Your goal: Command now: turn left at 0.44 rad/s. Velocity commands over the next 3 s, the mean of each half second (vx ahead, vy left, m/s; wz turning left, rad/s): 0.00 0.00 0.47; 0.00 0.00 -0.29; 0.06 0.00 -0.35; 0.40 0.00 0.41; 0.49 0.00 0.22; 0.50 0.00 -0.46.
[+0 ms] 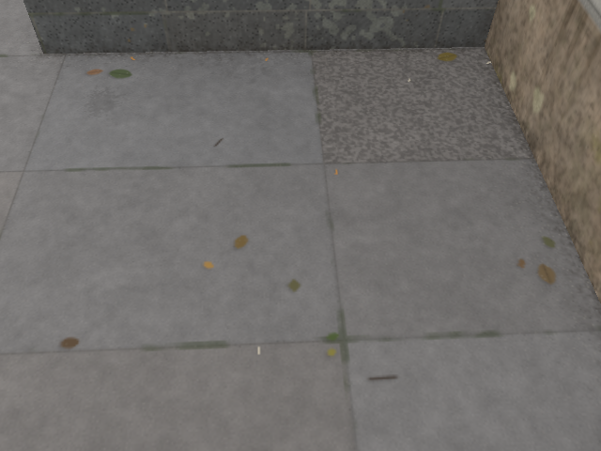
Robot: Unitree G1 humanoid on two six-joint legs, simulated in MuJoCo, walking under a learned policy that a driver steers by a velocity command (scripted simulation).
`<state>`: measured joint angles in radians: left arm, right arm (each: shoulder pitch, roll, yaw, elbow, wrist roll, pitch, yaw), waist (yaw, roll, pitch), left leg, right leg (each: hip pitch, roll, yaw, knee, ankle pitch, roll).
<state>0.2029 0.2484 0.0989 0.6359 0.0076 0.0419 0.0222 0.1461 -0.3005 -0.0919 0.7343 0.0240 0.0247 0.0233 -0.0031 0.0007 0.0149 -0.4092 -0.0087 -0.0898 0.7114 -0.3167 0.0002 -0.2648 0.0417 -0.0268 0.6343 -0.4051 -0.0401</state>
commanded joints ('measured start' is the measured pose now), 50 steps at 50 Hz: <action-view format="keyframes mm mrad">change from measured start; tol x16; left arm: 1 -12 132 42 -93 -5 -17 8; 50 15 127 19 -126 -34 2 -59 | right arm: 1 -32 -97 -23 -100 -1 -10 4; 50 -2 -153 -34 -110 10 3 -58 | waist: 1 9 -27 -97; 4 -19 243 -134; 19 24 177 -132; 22 -13 -232 -132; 42 -7 232 -64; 50 37 113 -79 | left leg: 1 19 17 -16 13 293 68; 5 334 295 -665 -345 432 368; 12 201 115 -356 -288 354 210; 19 100 76 -423 -293 140 167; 23 -88 -70 -176 156 -284 -37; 31 199 -21 28 -292 106 -70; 39 254 126 -56 -236 184 69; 43 290 415 -284 -305 516 273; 50 123 224 95 -86 328 79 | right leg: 1 19 -216 167 -77 308 -102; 3 -94 -75 9 135 151 9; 5 -411 50 109 516 -344 77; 7 -482 4 181 628 -232 86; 20 124 -26 104 -201 228 55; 22 140 -347 513 -346 316 -166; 31 82 -144 319 -241 511 -97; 38 -75 -23 229 -31 372 -29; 44 -374 -49 103 408 -219 43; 50 33 38 -51 -60 173 -5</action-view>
